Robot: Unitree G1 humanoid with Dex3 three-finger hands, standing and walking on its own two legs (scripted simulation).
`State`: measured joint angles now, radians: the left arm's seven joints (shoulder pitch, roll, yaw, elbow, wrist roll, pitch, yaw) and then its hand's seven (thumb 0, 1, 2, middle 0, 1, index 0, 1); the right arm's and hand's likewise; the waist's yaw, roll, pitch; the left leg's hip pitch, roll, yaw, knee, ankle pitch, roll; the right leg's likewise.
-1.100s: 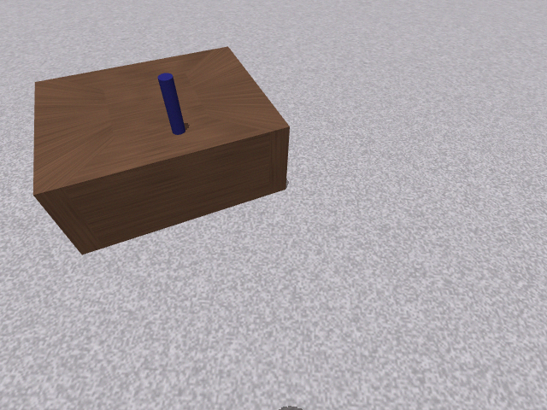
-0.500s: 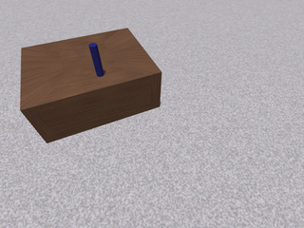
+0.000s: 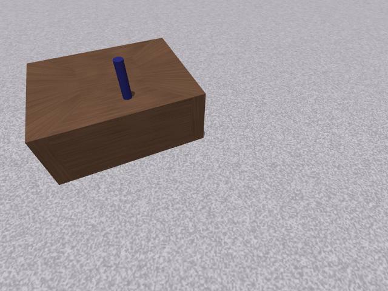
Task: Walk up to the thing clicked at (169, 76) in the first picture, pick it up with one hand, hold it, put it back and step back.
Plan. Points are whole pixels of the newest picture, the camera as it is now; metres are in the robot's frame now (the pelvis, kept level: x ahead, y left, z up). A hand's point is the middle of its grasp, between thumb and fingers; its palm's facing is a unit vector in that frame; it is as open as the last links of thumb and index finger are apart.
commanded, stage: stand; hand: right
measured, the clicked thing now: (123, 79) +1.18 +0.40 -0.27
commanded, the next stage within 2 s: walk up in 0.02 s
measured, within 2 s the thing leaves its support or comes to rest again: neither
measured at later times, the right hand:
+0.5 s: hand (250, 257) +0.23 -0.13 -0.15, palm faces -0.19 +0.90 -0.39, open 7.4 cm
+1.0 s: hand (211, 178) +0.47 -0.04 -0.17, palm faces -0.41 +0.86 -0.31, open 7.4 cm
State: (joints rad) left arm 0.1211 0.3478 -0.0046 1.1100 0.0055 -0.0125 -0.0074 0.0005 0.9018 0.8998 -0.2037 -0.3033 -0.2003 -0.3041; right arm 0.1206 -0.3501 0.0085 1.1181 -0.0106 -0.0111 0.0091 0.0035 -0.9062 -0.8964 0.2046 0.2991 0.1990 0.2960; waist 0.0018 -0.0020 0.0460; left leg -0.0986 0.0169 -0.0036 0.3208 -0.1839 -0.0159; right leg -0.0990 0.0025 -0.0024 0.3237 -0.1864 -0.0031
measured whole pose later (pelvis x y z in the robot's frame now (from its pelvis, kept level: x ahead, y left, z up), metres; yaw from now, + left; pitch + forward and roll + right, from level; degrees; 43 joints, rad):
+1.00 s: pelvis +0.31 +0.18 -0.02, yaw +22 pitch -3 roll +1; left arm 0.30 0.37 0.05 0.87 0.01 -0.10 -0.04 0.00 0.90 0.90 -0.20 -0.30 -0.20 -0.30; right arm 0.32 -0.44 -0.05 0.86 0.00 -0.03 0.05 0.01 -0.91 -0.90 0.20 0.30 0.20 0.30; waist 0.04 0.07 0.06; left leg -0.37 -0.03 -0.07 1.09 -0.39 0.04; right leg -0.25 -0.04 -0.11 0.55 -0.24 -0.03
